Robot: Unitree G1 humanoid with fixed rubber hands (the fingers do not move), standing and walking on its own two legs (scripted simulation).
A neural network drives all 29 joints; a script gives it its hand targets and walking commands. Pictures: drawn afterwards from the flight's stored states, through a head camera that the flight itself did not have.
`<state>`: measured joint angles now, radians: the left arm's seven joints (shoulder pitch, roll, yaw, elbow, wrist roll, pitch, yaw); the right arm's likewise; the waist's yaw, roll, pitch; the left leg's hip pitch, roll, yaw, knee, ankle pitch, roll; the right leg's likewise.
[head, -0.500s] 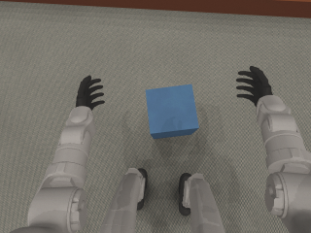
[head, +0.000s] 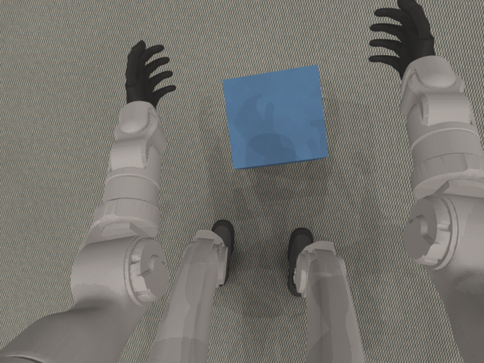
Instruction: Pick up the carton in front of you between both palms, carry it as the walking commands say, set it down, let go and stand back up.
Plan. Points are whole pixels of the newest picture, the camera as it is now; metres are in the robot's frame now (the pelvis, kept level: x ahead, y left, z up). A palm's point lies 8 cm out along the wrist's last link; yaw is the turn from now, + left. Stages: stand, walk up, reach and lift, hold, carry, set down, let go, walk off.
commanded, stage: reach and lift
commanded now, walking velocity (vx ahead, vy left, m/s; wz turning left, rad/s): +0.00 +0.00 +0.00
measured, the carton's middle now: (274, 126) +0.49 -0.01 -0.49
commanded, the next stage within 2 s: none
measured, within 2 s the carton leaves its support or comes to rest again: leaves its support in 1.50 s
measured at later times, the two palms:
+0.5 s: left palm (188, 128) +0.46 +0.19 -0.36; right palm (358, 109) +0.51 -0.18 -0.36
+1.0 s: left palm (202, 125) +0.48 +0.17 -0.41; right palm (350, 115) +0.51 -0.18 -0.41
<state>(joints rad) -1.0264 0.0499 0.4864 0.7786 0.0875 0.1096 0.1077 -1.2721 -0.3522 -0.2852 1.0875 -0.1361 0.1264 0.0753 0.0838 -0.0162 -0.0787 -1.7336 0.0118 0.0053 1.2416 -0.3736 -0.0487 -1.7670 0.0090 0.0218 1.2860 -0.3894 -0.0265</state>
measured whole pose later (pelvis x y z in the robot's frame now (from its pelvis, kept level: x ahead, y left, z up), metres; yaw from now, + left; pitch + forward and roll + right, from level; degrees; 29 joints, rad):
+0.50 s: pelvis -0.06 +0.02 -0.20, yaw +1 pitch +41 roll +4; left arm -1.32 0.18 0.24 0.94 -0.20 0.12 0.21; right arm -1.53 -0.53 0.00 1.20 0.18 0.12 0.01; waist 0.07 0.02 0.25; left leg -2.23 -0.04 0.01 2.01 -0.50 -0.05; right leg -2.26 0.01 0.06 2.05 -0.51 0.00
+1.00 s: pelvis -0.05 +0.01 -0.24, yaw +2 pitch +38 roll +4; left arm -1.38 0.20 0.18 1.11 -0.24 0.01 0.20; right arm -1.51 -0.48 0.07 1.22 0.21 0.05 -0.04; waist 0.04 0.06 0.32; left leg -2.26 -0.05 0.00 2.16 -0.57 -0.07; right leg -2.29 0.00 0.05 2.21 -0.58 -0.01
